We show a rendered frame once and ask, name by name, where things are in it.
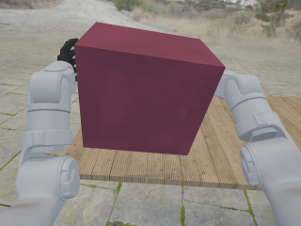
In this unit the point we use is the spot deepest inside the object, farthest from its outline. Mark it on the right robot forearm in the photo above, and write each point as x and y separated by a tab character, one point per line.
255	119

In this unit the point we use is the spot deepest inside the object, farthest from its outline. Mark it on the left robot forearm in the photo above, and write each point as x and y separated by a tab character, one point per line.
49	106

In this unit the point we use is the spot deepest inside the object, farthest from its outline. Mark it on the table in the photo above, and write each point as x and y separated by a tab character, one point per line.
214	158

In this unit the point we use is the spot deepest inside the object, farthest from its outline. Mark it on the carton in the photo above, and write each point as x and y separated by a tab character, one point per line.
143	91

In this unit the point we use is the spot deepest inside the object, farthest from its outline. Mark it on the robot right upper arm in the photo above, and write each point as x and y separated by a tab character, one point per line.
274	165

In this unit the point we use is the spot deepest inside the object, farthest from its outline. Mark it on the robot left upper arm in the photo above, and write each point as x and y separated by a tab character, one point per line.
44	184

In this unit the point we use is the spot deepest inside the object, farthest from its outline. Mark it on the left robot hand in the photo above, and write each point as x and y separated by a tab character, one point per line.
66	54

